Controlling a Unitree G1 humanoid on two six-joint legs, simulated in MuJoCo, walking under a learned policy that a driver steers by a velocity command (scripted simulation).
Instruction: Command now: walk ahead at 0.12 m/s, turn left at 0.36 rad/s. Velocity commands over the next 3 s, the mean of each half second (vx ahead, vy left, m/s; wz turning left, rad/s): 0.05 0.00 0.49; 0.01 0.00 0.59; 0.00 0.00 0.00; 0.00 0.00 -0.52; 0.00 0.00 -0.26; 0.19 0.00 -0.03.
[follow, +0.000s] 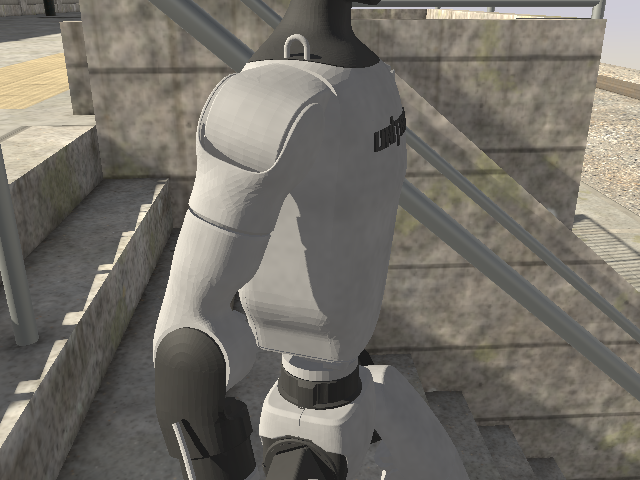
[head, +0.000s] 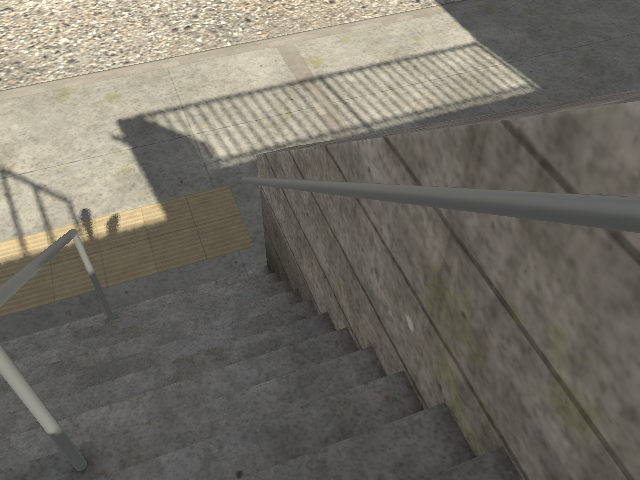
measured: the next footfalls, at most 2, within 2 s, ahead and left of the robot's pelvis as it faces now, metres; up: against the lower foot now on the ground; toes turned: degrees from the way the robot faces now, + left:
left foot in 0.06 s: +0.10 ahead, +0.14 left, -0.20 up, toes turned +8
right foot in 0.48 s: +0.20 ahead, -0.05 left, -0.21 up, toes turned +18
